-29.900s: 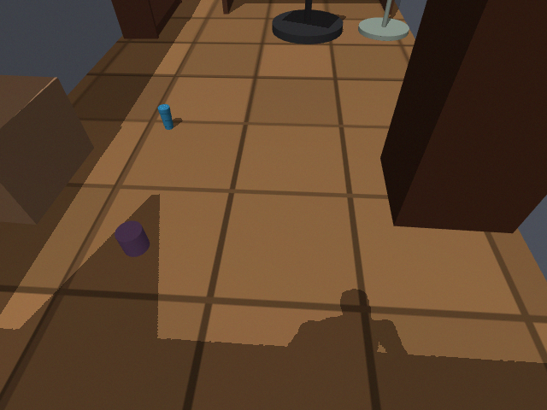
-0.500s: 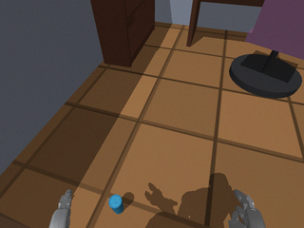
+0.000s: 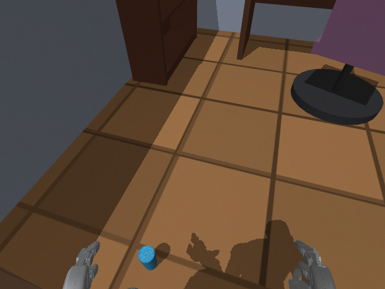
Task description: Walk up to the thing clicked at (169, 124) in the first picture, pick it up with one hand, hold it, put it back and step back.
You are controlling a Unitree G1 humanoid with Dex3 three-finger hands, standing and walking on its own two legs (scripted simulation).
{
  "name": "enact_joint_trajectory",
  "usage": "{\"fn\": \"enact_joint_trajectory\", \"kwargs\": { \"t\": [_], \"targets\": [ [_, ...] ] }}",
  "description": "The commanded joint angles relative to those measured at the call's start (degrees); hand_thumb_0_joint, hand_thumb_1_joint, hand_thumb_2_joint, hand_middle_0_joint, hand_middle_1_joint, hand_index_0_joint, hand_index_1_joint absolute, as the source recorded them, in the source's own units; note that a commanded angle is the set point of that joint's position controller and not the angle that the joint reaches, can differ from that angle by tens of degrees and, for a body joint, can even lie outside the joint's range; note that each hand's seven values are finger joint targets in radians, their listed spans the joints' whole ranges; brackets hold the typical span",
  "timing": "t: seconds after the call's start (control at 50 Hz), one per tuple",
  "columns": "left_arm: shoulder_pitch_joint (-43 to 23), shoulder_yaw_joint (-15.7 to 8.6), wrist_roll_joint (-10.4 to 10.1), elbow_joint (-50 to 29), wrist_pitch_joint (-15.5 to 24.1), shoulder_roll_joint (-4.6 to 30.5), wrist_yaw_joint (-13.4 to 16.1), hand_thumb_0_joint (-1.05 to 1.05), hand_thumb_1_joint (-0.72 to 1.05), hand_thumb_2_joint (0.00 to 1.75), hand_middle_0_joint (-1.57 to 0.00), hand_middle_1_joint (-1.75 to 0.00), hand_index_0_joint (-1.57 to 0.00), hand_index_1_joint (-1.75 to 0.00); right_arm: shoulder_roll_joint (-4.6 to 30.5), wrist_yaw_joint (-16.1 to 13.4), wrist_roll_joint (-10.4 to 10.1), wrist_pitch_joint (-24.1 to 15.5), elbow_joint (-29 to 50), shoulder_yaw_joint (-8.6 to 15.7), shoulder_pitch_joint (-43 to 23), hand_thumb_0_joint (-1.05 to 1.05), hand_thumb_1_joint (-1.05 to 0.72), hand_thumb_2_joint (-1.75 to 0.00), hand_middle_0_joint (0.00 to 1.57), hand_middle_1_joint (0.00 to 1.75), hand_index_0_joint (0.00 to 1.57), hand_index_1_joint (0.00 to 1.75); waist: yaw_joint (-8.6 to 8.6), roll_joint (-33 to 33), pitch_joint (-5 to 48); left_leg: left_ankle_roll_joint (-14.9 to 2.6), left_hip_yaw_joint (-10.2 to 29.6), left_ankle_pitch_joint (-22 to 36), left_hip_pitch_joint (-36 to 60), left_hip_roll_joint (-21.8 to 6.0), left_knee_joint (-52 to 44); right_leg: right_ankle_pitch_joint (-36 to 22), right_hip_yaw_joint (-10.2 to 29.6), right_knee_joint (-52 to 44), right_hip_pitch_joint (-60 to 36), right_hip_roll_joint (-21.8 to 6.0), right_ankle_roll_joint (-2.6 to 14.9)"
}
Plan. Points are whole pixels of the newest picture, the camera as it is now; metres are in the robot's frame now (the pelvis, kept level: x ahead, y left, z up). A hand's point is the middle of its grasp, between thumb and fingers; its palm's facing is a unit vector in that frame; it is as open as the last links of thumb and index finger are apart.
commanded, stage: stand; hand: left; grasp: from the side
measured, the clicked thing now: (148, 259) +0.39 +0.21 -0.65
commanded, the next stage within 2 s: none
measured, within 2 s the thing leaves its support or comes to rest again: neither
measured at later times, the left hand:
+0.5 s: hand out of the picture +0.05 +0.25 -0.11, palm faces +0.01 -0.94 -0.35, open 7.4 cm
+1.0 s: hand out of the picture +0.03 +0.25 -0.10, palm faces +0.01 -0.93 -0.36, open 7.4 cm
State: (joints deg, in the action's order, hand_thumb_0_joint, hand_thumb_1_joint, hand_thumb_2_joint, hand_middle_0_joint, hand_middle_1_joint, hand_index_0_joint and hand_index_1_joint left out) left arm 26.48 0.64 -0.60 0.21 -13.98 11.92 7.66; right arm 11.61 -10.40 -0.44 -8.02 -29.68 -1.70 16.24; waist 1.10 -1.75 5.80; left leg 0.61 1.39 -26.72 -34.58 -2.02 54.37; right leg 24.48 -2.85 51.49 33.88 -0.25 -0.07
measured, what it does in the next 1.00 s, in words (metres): rises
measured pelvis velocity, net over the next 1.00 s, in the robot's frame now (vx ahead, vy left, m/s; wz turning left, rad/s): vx -0.02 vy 0.00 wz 0.01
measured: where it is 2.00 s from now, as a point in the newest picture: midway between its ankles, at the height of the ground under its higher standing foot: outside the picture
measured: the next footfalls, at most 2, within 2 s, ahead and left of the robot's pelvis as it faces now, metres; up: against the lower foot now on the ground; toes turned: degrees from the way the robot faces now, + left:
none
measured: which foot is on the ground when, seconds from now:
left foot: down 0.00-1.00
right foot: down 0.00-1.00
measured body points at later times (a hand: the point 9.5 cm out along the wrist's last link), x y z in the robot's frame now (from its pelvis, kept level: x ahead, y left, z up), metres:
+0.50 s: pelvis -0.01 +0.01 +0.04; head +0.00 +0.00 +0.49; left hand +0.05 +0.30 -0.08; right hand +0.07 -0.28 -0.09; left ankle +0.01 +0.12 -0.69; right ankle +0.02 -0.12 -0.69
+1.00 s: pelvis -0.02 +0.00 +0.06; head -0.02 -0.01 +0.51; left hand +0.03 +0.30 -0.08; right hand +0.05 -0.29 -0.09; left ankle +0.01 +0.12 -0.69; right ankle +0.02 -0.12 -0.69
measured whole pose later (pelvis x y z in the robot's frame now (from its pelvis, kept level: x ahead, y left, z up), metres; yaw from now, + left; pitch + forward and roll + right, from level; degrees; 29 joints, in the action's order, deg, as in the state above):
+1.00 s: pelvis -0.02 +0.00 +0.06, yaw +1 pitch -4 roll +0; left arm 8.6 -0.3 1.5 66.2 1.0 18.3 0.8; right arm 18.7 -0.3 1.5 0.1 -64.9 1.0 8.5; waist -0.6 -1.3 -3.6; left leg 0.4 0.6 -9.6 -7.7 -0.1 21.2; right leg 9.3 -2.6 21.6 8.2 -1.7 -0.5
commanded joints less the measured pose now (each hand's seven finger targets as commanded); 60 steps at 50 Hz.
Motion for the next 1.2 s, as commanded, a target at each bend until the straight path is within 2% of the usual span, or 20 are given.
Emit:
{"fn": "enact_joint_trajectory", "kwargs": {
  "t": [0.0,0.02,0.04,0.06,0.08,0.12,0.2,0.22,0.26,0.28,0.34,0.42,0.5,0.6,0.7,0.74,0.82,0.96,1.0,1.18],
  "targets": [
    [-9.4,-6.1,6.6,15.2,11.5,13.7,-3.6,0.00,0.65,0.90,-0.20,-0.30,-0.20,-0.30,14.3,4.6,7.4,3.0,-5.4,5.8,-5.6,0.00,-0.90,-0.90,0.20,0.30,0.20,0.30,-2.04,7.1,1.1,-3.93,1.0,16.9,7.2,-0.2,-9.8,-13.5,6.7,-11.5,-12.5,-5.2,5.03],
    [-10.4,-6.0,6.6,17.2,12.9,14.0,-4.3,0.00,0.73,0.90,-0.20,-0.30,-0.20,-0.30,13.5,5.5,6.9,3.7,-6.1,5.5,-5.3,0.00,-0.90,-0.90,0.20,0.30,0.20,0.30,-1.26,7.2,1.3,-4.37,1.4,16.0,8.1,-0.2,-10.6,-13.7,8.7,-11.8,-12.2,-5.8,5.79],
    [-10.5,-5.5,5.9,18.4,13.8,14.2,-5.0,0.00,0.81,0.90,-0.20,-0.30,-0.20,-0.30,13.5,6.3,6.3,4.2,-6.0,5.6,-6.2,0.00,-0.90,-0.90,0.20,0.30,0.20,0.30,-1.27,6.3,-0.9,-4.67,1.7,13.4,8.8,0.4,-12.2,-10.7,8.7,-13.6,-9.8,-5.5,5.57],
    [-11.2,-5.2,5.1,20.5,14.6,14.1,-5.6,0.00,0.89,0.90,-0.20,-0.30,-0.20,-0.30,13.3,7.1,5.4,4.2,-6.6,5.4,-6.2,0.00,-0.90,-0.90,0.20,0.30,0.20,0.30,-1.40,3.2,0.0,-4.90,2.2,12.7,11.1,0.1,-13.6,-10.1,8.2,-13.2,-10.7,-5.5,5.07],
    [-12.1,-4.9,4.5,22.4,15.2,14.4,-5.9,0.00,0.90,0.90,-0.20,-0.30,-0.20,-0.30,13.4,8.1,4.5,4.2,-7.3,5.6,-6.2,0.00,-0.90,-0.90,0.20,0.30,0.20,0.30,-1.67,2.1,0.6,-4.79,2.5,11.7,11.5,0.1,-14.5,-8.6,7.8,-13.7,-11.7,-5.6,4.59],
    [-13.2,-5.0,3.6,26.7,15.6,14.7,-6.2,0.00,0.90,0.90,-0.20,-0.30,-0.20,-0.30,14.0,8.9,3.7,4.2,-9.2,5.9,-5.9,0.00,-0.90,-0.90,0.20,0.30,0.20,0.30,-1.90,1.8,0.3,-4.31,2.8,11.8,13.2,-0.1,-16.6,-10.0,7.7,-14.8,-11.9,-5.4,3.97],
    [-15.0,-4.7,3.1,34.5,16.1,14.7,-6.2,0.00,0.90,0.90,-0.20,-0.30,-0.20,-0.30,14.3,9.5,3.7,4.8,-12.5,6.0,-8.3,0.00,-0.90,-0.90,0.20,0.30,0.20,0.30,-2.65,-1.0,-1.9,-4.08,5.3,11.2,13.1,-1.6,-22.1,-9.6,5.8,-16.2,-15.4,-4.5,2.82],
    [-14.9,-4.6,3.2,36.0,16.3,14.7,-6.2,0.00,0.90,0.90,-0.20,-0.30,-0.20,-0.30,14.4,9.5,3.7,4.9,-13.2,6.0,-8.8,0.00,-0.90,-0.90,0.20,0.30,0.20,0.30,-2.75,-0.9,-1.5,-4.01,5.5,13.0,14.1,-1.8,-22.5,-11.4,5.5,-16.7,-16.6,-4.5,2.63],
    [-15.8,-4.5,3.2,39.1,16.4,15.2,-6.1,0.00,0.90,0.90,-0.20,-0.30,-0.20,-0.30,14.4,9.5,3.4,5.4,-14.8,5.9,-8.3,0.00,-0.90,-0.90,0.20,0.30,0.20,0.30,-2.28,0.5,-3.8,-3.74,5.4,9.6,13.4,-1.6,-24.8,-9.2,6.0,-19.4,-17.4,-4.8,2.62],
    [-15.7,-4.5,3.2,40.6,16.5,15.4,-6.1,0.00,0.90,0.90,-0.20,-0.30,-0.20,-0.30,14.7,9.5,3.4,5.4,-15.9,6.0,-8.2,0.00,-0.90,-0.90,0.20,0.30,0.20,0.30,-2.26,1.1,-3.4,-3.62,5.1,12.0,15.4,-1.5,-24.5,-10.8,6.4,-20.4,-17.9,-5.2,2.82],
    [-16.4,-4.3,2.8,44.5,16.5,16.1,-5.9,0.00,0.90,0.90,-0.20,-0.30,-0.20,-0.30,14.9,9.5,3.0,5.9,-18.7,5.8,-6.8,0.00,-0.90,-0.90,0.20,0.30,0.20,0.30,-1.47,2.2,-3.8,-3.26,4.7,13.2,18.0,-1.5,-26.3,-12.1,7.1,-23.6,-19.3,-6.2,2.62],
    [-15.7,-3.8,2.2,49.6,16.2,16.1,-5.7,0.00,0.90,0.90,-0.20,-0.30,-0.20,-0.30,16.2,9.3,2.7,6.0,-22.0,5.4,-7.7,0.00,-0.90,-0.90,0.20,0.30,0.20,0.30,-2.09,0.3,-4.2,-2.94,5.9,17.8,20.9,-2.7,-29.9,-16.0,6.1,-25.7,-22.4,-6.0,1.96],
    [-16.7,-3.6,2.1,53.6,16.1,17.0,-5.6,0.00,0.90,0.90,-0.20,-0.30,-0.20,-0.30,16.4,9.2,2.2,6.3,-24.9,5.0,-7.7,0.00,-0.90,-0.90,0.20,0.30,0.20,0.30,-1.76,1.7,-5.5,-2.51,5.6,19.2,23.3,-2.9,-32.3,-16.3,6.4,-28.4,-23.7,-6.5,1.71],
    [-17.7,-3.2,2.1,57.3,15.7,17.3,-5.9,0.00,0.90,0.90,-0.20,-0.30,-0.20,-0.30,17.2,9.2,2.1,6.7,-27.6,4.8,-8.5,0.00,-0.90,-0.90,0.20,0.30,0.20,0.30,-1.83,1.0,-8.1,-2.18,6.1,12.9,22.0,-3.3,-37.1,-12.3,5.9,-31.2,-24.8,-6.2,1.03],
    [-18.6,-3.1,2.1,60.0,15.7,17.6,-6.1,0.00,0.90,0.90,-0.20,-0.30,-0.20,-0.30,17.1,9.3,1.9,6.9,-29.4,4.7,-9.0,0.00,-0.90,-0.90,0.20,0.30,0.20,0.30,-1.79,0.9,-9.0,-1.91,6.3,10.6,21.6,-3.3,-38.8,-11.4,6.3,-32.9,-25.8,-6.4,0.77],
    [-18.5,-2.9,2.2,60.9,15.7,17.4,-6.1,0.00,0.90,0.90,-0.20,-0.30,-0.20,-0.30,17.3,9.4,1.9,7.0,-29.9,4.8,-9.6,0.00,-0.90,-0.90,0.20,0.30,0.20,0.30,-1.86,1.4,-8.8,-1.96,6.2,9.7,22.4,-3.3,-38.7,-9.3,6.2,-33.8,-25.0,-6.4,0.65],
    [-19.3,-3.0,2.0,61.8,16.0,17.7,-6.2,0.00,0.90,0.90,-0.20,-0.30,-0.20,-0.30,17.1,9.5,1.8,6.8,-30.7,4.6,-9.6,0.00,-0.90,-0.90,0.20,0.30,0.20,0.30,-1.81,2.0,-7.3,-1.98,5.8,12.8,23.8,-3.4,-38.5,-11.3,6.7,-34.7,-26.0,-7.2,0.71],
    [-21.0,-3.0,2.0,62.9,16.0,18.5,-6.2,0.00,0.90,0.90,-0.20,-0.30,-0.20,-0.30,17.1,9.6,1.7,7.0,-31.8,4.3,-9.7,0.00,-0.90,-0.90,0.20,0.30,0.20,0.30,-1.49,2.8,-7.8,-1.74,4.9,14.4,24.7,-3.3,-38.0,-9.7,7.3,-36.5,-25.2,-7.4,0.54],
    [-20.9,-3.1,1.9,63.3,16.1,18.6,-6.2,0.00,0.90,0.90,-0.20,-0.30,-0.20,-0.30,17.4,9.7,1.7,7.0,-32.1,4.2,-9.6,0.00,-0.90,-0.90,0.20,0.30,0.20,0.30,-1.58,1.7,-7.2,-1.81,5.0,15.2,25.0,-3.5,-38.0,-11.3,7.3,-36.5,-26.0,-7.6,0.56],
    [-21.4,-3.1,1.8,64.0,15.9,18.8,-6.4,0.00,0.90,0.90,-0.20,-0.30,-0.20,-0.30,18.0,9.6,1.6,6.9,-32.6,4.0,-10.0,0.00,-0.90,-0.90,0.20,0.30,0.20,0.30,-1.79,1.7,-7.4,-1.68,5.0,15.2,24.8,-3.8,-38.7,-11.4,7.1,-36.3,-26.4,-7.3,0.50]
  ]
}}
